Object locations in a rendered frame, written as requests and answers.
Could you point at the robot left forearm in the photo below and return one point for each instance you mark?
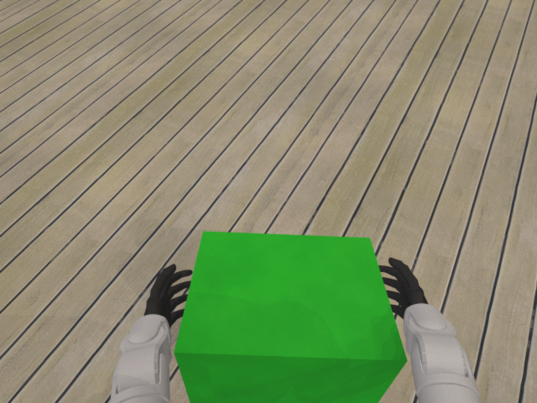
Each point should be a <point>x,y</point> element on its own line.
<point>142,372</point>

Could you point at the robot left hand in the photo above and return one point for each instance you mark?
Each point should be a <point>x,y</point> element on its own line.
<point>160,302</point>

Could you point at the robot right hand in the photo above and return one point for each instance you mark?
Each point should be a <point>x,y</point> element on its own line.
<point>409,291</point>

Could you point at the robot right forearm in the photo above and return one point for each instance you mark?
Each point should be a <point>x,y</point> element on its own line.
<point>441,369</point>

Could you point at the carton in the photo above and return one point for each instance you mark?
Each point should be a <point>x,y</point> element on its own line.
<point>280,318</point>

